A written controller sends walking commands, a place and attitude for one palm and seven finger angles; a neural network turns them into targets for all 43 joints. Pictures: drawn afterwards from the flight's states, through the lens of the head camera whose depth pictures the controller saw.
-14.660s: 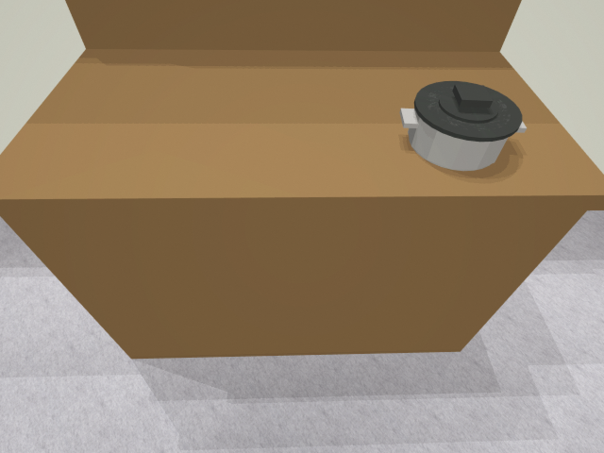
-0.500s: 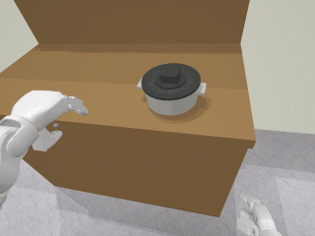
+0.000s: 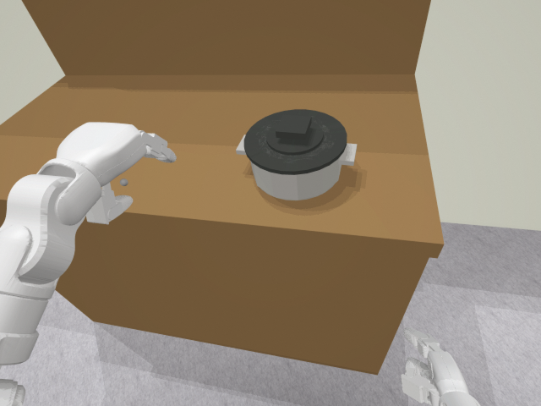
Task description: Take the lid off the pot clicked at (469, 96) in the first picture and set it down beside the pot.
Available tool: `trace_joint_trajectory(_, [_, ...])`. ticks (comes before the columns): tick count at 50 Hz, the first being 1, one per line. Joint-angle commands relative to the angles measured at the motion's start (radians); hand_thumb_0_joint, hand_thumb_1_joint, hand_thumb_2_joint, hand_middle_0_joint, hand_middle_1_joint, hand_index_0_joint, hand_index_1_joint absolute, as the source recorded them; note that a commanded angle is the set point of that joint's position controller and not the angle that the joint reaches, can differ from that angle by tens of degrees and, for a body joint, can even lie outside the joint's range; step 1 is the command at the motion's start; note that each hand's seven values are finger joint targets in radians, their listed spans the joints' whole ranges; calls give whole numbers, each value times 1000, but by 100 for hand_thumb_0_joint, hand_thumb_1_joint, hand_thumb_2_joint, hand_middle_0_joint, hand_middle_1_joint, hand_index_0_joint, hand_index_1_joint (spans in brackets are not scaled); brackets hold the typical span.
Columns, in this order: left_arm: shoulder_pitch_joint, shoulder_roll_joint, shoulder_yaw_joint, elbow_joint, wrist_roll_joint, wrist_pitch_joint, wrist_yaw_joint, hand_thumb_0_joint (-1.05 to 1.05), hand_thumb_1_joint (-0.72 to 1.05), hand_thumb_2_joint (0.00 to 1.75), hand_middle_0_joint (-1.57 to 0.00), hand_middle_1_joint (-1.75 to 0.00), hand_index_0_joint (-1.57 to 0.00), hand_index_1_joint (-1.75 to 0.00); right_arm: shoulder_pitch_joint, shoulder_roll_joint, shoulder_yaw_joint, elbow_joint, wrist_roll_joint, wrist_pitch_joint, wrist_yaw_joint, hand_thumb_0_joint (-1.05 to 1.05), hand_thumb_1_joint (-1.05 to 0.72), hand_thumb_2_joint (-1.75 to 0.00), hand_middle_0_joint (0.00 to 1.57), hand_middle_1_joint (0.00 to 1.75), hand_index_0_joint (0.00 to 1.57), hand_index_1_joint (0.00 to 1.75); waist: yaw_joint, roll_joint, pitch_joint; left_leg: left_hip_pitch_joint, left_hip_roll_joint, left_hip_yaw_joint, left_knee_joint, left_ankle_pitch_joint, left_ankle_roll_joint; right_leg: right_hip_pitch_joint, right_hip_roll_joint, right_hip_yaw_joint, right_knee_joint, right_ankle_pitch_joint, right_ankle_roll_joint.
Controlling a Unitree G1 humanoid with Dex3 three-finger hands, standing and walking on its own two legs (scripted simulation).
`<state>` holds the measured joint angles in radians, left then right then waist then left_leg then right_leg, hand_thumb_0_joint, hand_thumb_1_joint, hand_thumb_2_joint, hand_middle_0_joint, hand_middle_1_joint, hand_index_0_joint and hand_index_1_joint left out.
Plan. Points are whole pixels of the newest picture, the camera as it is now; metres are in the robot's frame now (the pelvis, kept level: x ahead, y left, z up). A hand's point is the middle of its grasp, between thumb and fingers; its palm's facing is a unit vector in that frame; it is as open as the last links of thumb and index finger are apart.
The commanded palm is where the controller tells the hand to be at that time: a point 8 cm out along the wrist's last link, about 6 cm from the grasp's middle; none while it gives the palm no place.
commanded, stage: move the open hand above the knob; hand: left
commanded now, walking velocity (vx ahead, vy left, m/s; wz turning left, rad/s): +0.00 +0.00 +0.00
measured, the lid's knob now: (293, 126) +0.55 +0.01 +0.13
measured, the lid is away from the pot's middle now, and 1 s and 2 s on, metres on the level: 0.00 0.00 0.00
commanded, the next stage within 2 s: none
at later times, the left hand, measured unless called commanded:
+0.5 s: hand (198, 148) +0.40 +0.13 +0.21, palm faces -0.07 +0.02 -1.00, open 10.1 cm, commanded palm +0.38 +0.14 +0.27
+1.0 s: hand (252, 122) +0.45 +0.07 +0.21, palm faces -0.13 +0.03 -0.99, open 10.1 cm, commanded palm +0.44 +0.07 +0.27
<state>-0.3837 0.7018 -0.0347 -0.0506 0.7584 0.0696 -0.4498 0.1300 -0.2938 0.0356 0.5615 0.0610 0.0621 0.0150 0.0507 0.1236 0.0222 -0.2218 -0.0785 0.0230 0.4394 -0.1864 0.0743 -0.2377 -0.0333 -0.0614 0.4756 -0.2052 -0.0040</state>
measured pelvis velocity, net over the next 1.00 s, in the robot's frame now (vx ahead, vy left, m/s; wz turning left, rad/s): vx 0.02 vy -0.03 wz -0.01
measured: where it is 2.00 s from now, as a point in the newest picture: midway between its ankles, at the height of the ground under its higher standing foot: outside the picture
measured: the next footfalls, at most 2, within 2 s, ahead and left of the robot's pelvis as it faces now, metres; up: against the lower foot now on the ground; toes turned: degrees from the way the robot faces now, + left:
none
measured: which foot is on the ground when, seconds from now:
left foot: down 0.00-1.00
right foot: down 0.00-1.00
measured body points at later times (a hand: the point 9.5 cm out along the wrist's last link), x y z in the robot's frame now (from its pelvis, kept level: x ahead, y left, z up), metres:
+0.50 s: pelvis +0.02 -0.02 +0.00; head +0.02 -0.07 +0.45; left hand +0.40 +0.13 +0.26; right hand +0.22 -0.24 -0.11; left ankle +0.03 +0.07 -0.74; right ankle +0.03 -0.12 -0.74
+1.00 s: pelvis +0.02 -0.03 +0.00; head +0.03 -0.08 +0.45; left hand +0.46 +0.06 +0.26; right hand +0.19 -0.27 -0.12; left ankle +0.03 +0.07 -0.74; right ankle +0.03 -0.12 -0.74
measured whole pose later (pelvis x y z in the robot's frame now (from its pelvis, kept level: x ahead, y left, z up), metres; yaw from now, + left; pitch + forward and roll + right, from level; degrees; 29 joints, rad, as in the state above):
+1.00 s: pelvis +0.02 -0.03 +0.00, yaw +0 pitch +1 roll +2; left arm -0.92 0.43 -0.36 0.43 0.83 0.28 -0.42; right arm 0.13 -0.29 0.03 0.62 0.08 0.14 0.03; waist -0.02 0.11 -0.02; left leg -0.24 -0.06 0.02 0.44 -0.22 0.04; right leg -0.28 -0.02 -0.06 0.53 -0.26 -0.04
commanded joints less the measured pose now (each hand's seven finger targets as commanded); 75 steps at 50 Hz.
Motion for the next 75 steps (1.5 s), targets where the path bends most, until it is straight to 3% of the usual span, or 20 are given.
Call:
trace_joint_trajectory(1, [-423,234,154,-151,10,30,44,0,-37,161,-86,-8,-86,-8,-156,-97,-40,-170,4,-40,10,0,-90,-90,20,30,20,30,-3,-66,-271,100,41,-95,-75,144,-34,60,27,19,-58,82,-30])
trace_joint_trajectory(5, [-430,168,91,-165,18,55,41,0,-37,161,-86,-8,-86,-8,-171,-93,-38,-180,6,-25,26,0,-90,-90,20,30,20,30,-5,-73,-288,105,40,-85,-68,169,-34,64,25,21,-49,104,-31])
trace_joint_trajectory(12, [-522,207,126,-103,38,88,66,0,-37,161,-86,-8,-86,-8,-161,-104,-37,-177,11,-6,30,0,-90,-90,20,30,20,30,-11,-103,-320,93,29,-70,-36,187,-30,86,27,32,-35,138,-39])
trace_joint_trajectory(13, [-592,160,54,-118,56,98,54,0,-37,161,-86,-8,-86,-8,-183,-85,-27,-176,8,1,32,0,-90,-90,20,30,20,30,-9,-87,-370,100,25,-64,-52,201,-31,112,22,34,-30,151,-35])
trace_joint_trajectory(17, [-563,81,15,-82,37,116,60,0,-37,161,-86,-8,-86,-8,-173,-90,-39,-180,16,6,40,0,-90,-90,20,30,20,30,-27,-97,-334,110,25,-61,-23,205,-28,71,24,31,-27,165,-37])
trace_joint_trajectory(19, [-610,108,15,-22,61,134,56,0,-37,161,-86,-8,-86,-8,-172,-88,-33,-166,15,21,37,0,-90,-90,20,30,20,30,-21,-148,-309,70,30,-52,-46,168,-30,84,20,30,-31,144,-32])
trace_joint_trajectory(23, [-674,135,25,-6,76,143,61,0,-37,161,-86,-8,-86,-8,-180,-82,-27,-166,12,22,33,0,-90,-90,20,30,20,30,-13,-133,-363,64,19,-43,-41,181,-24,128,14,45,-20,175,-33])
trace_joint_trajectory(25, [-707,73,-34,73,75,154,59,0,-37,161,-86,-8,-86,-8,-171,-85,-26,-155,16,30,28,0,-90,-90,20,30,20,30,-32,-161,-309,40,22,-39,-42,155,-25,96,12,39,-26,167,-26])
trace_joint_trajectory(27, [-745,45,-47,38,56,147,67,0,-37,161,-86,-8,-86,-8,-169,-88,-36,-165,23,23,30,0,-90,-90,20,30,20,30,-40,-131,-348,73,16,-48,-22,164,-19,93,14,41,-18,170,-32])
trace_joint_trajectory(28, [-794,51,-66,19,78,152,62,0,-37,161,-86,-8,-86,-8,-177,-75,-29,-163,17,21,30,0,-90,-90,20,30,20,30,-33,-120,-397,88,13,-43,-33,172,-20,116,14,47,-15,176,-29])
trace_joint_trajectory(34, [-823,50,-62,180,86,175,65,0,-37,161,-86,-8,-86,-8,-158,-80,-29,-140,19,31,21,0,-90,-90,20,30,20,30,-38,-195,-351,29,14,-30,-33,160,-15,134,6,53,-16,215,-22])
trace_joint_trajectory(40, [-921,-16,-131,216,93,192,61,0,-37,161,-86,-8,-86,-8,-157,-76,-30,-132,22,33,19,0,-90,-90,20,30,20,30,-56,-178,-367,43,10,-25,-29,174,-12,128,5,56,-11,254,-20])
trace_joint_trajectory(43, [-989,16,-110,235,100,197,70,0,-37,161,-86,-8,-86,-8,-143,-76,-31,-122,19,31,18,0,-90,-90,20,30,20,30,-57,-167,-413,57,7,-32,-28,180,-11,147,9,59,-5,260,-23])
trace_joint_trajectory(47, [-1047,-84,-178,301,82,207,77,0,-37,161,-86,-8,-86,-8,-126,-80,-40,-107,23,33,20,0,-90,-90,20,30,20,30,-79,-162,-397,71,5,-37,-20,180,-8,109,11,51,-11,263,-27])
trace_joint_trajectory(53, [-1160,-61,-163,422,110,217,90,0,-37,161,-86,-8,-86,-8,-103,-73,-33,-86,13,28,15,0,-90,-90,20,30,20,30,-72,-200,-444,44,1,-35,-39,168,-7,160,7,63,-8,284,-22])
trace_joint_trajectory(58, [-1202,-104,-188,581,119,233,95,0,-37,161,-86,-8,-86,-8,-75,-78,-34,-63,10,31,6,0,-90,-90,20,30,20,30,-88,-229,-409,18,2,-25,-44,142,-5,136,8,65,-19,276,-19])
trace_joint_trajectory(60, [-1275,-181,-255,622,124,238,94,0,-37,161,-86,-8,-86,-8,-61,-70,-33,-54,13,28,3,0,-90,-90,20,30,20,30,-107,-225,-380,19,-1,-27,-49,124,-5,97,11,57,-23,254,-19])
trace_joint_trajectory(67, [-1436,-181,-227,727,99,212,118,0,-37,161,-86,-8,-86,-8,27,-81,-45,-11,-1,-2,-13,0,-90,-90,20,30,20,30,-130,-212,-463,44,-8,-43,-46,153,2,120,12,64,-24,305,-23])
trace_joint_trajectory(69, [-1448,-196,-244,842,131,224,128,0,-37,161,-86,-8,-86,-8,44,-78,-41,14,0,-3,-19,0,-90,-90,20,30,20,30,-144,-257,-424,22,0,-37,-57,130,1,87,20,60,-29,283,-20])
trace_joint_trajectory(75, [-1434,-196,-227,848,155,216,141,0,-37,161,-86,-8,-86,-8,63,-81,-46,2,-9,-11,-10,0,-90,-90,20,30,20,30,-122,-225,-475,36,4,-34,-56,218,1,120,18,59,-15,352,-26])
